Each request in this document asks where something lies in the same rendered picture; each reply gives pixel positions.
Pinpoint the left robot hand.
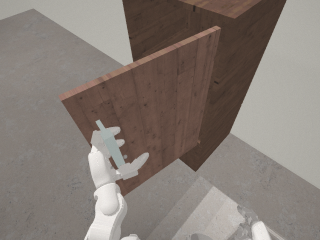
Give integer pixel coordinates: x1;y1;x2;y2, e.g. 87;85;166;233
88;126;149;190

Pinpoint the handle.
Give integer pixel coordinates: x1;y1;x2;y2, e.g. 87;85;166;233
95;120;125;169

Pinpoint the robot left forearm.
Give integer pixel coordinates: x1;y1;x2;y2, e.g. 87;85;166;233
84;183;128;240

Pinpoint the cupboard door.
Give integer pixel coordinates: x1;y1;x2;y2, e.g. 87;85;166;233
58;26;221;197

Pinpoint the robot right shin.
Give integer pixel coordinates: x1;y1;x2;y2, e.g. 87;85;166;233
193;230;203;234

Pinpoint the right robot hand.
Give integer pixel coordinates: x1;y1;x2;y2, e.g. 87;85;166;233
234;205;272;240

